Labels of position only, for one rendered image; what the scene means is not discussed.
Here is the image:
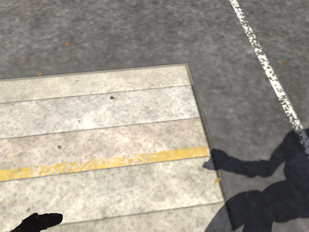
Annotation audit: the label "robot left hand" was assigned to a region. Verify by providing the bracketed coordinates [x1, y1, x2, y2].
[10, 213, 63, 232]

